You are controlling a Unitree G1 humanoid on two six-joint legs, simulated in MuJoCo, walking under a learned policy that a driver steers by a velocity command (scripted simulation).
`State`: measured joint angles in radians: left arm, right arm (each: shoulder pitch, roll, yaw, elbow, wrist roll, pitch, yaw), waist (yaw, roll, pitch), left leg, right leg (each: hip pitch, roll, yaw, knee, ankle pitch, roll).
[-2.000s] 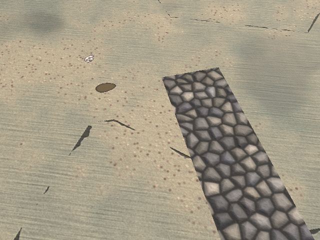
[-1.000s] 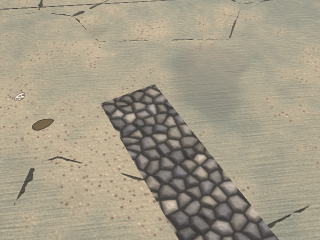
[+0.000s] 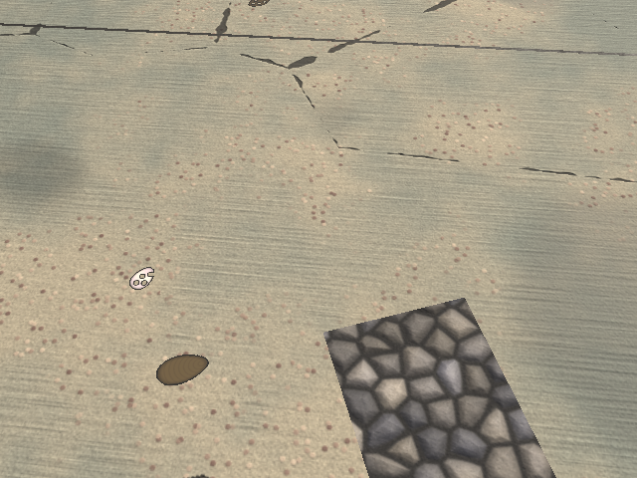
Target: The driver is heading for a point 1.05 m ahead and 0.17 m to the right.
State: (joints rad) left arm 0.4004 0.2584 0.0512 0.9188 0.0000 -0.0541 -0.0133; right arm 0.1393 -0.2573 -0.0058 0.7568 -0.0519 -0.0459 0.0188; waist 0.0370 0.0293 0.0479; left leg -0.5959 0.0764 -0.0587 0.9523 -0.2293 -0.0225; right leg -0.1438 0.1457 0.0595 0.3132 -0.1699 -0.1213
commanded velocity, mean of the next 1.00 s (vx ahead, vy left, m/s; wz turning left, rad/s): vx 0.50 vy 0.00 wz -0.43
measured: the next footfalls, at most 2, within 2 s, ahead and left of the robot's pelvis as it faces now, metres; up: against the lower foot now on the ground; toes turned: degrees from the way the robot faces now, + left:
left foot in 0.24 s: +0.31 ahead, +0.13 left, +0.00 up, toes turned -11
right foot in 0.76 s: +0.49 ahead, -0.17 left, +0.00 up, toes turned -32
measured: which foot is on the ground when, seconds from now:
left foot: up 0.00-0.22, down 0.24-0.76, up 0.78-1.00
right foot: down 0.00-0.24, up 0.26-0.74, down 0.76-1.00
